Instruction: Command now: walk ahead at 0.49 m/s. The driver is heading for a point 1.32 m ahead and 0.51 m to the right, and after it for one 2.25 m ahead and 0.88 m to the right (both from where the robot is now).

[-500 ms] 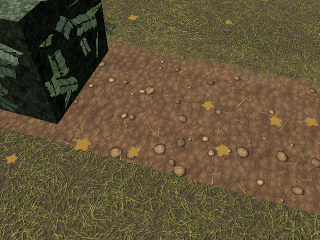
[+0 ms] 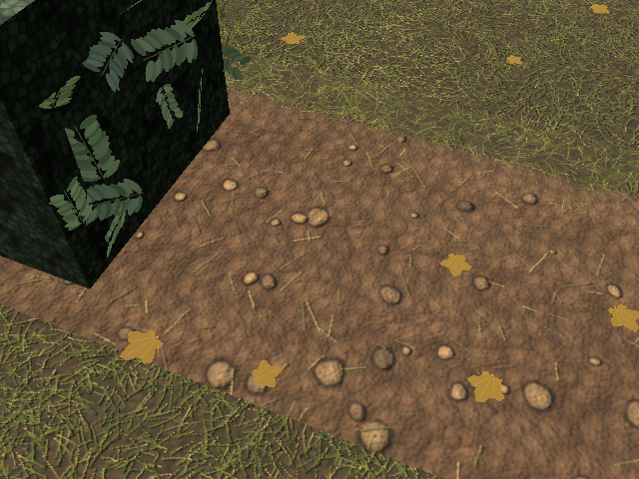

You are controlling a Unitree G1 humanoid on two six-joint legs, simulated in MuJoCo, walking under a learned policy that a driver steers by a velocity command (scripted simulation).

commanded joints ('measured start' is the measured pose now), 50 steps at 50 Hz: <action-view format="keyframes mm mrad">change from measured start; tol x32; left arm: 1 -147 187 40 -109 -18 -49 25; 50 -97 184 101 -244 -32 3 22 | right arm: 1 77 -23 -15 -19 -16 -18 25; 7 -147 -91 -30 -104 -5 -3 59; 11 355 -280 -102 22 -13 -8 62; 50 -161 -83 -44 -32 -35 -48 33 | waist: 1 -72 -86 2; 11 -125 347 -388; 32 -69 50 99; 39 58 -266 -300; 50 24 -42 -8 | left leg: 1 502 -31 -14 -464 385 -26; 7 325 -44 -8 -737 137 63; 12 1174 280 -673 -957 -274 267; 17 702 153 -209 -1098 28 177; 31 919 176 177 -1107 303 143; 36 971 176 236 -757 965 104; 38 583 82 252 -209 477 26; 39 170 -165 91 138 -384 -29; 50 283 -50 -26 -544 111 -45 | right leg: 1 -350 -174 74 -307 279 -176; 8 122 -265 153 -86 354 -121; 12 -611 -4 204 900 -283 -22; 32 -530 -97 25 190 257 -44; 37 27 59 -86 78 132 -161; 40 645 -354 831 -186 -53 -410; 50 -11 -119 292 -225 376 -231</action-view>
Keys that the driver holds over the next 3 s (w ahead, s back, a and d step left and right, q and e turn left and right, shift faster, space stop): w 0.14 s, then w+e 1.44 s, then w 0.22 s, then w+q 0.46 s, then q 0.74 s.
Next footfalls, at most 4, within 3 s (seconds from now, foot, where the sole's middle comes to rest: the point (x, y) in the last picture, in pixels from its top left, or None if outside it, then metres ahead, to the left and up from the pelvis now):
0.18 left None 0.29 0.16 -0.78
0.74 right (385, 449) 0.55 -0.11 -0.78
1.22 left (355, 309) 0.90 -0.06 -0.78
1.74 right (511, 310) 0.90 -0.45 -0.78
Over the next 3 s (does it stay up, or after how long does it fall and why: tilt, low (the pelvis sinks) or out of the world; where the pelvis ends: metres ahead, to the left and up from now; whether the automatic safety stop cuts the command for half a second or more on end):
stays up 1.25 -0.62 0.00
